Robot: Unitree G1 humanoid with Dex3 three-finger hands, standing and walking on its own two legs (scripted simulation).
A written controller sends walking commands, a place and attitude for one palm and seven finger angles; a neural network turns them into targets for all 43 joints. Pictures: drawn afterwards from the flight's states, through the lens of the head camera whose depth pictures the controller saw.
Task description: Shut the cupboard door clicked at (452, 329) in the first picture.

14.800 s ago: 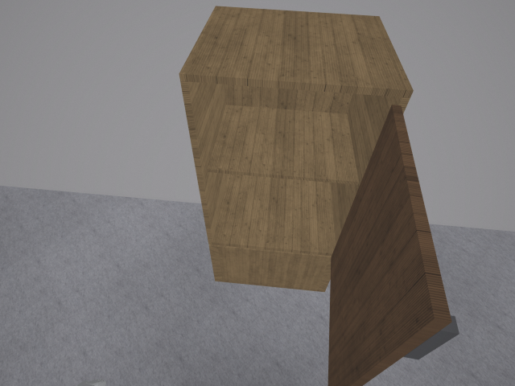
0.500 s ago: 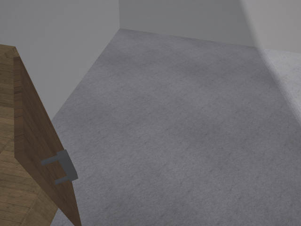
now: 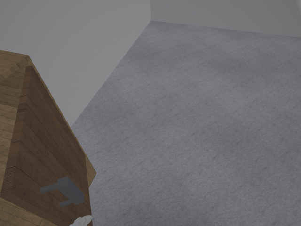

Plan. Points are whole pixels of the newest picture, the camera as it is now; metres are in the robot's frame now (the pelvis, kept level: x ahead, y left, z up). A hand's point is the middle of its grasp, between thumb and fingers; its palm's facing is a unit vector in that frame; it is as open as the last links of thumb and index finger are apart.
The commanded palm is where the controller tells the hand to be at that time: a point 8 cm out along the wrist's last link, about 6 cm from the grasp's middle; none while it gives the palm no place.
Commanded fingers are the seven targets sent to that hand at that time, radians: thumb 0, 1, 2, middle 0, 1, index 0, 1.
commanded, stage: shuffle to correct the standing spot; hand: left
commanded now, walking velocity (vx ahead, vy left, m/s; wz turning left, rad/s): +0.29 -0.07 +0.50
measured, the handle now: (63, 194) +0.22 +0.24 -0.03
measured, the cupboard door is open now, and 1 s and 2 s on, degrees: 36 37 37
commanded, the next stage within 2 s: none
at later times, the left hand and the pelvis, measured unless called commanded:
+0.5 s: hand out of the picture +0.01 +0.13 -0.18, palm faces +0.38 -0.91 -0.15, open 7.3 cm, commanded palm none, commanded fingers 0.00 0.90 0.90 -0.20 -0.30 -0.20 -0.30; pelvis +0.16 +0.00 -0.01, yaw +18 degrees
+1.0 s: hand (109, 219) +0.19 +0.14 -0.17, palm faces +0.54 -0.79 -0.29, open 7.3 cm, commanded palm none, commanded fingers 0.00 0.90 0.90 -0.20 -0.30 -0.20 -0.30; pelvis +0.32 -0.03 -0.01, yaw +32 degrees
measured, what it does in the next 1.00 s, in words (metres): walks ahead, turning left: left foot, then right foot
